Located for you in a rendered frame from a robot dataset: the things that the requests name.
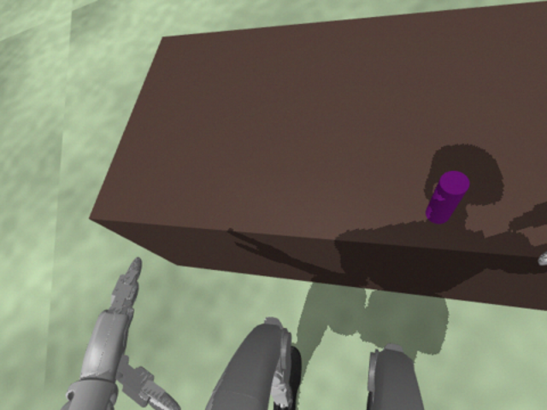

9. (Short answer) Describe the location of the left robot foot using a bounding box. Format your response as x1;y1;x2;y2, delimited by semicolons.
273;346;302;410

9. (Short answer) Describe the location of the can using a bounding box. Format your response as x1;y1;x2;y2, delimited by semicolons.
426;171;470;224

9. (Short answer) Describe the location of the left robot arm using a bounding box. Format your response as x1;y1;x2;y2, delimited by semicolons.
61;378;118;410

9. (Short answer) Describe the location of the left robot hand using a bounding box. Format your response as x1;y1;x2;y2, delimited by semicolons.
79;257;181;410

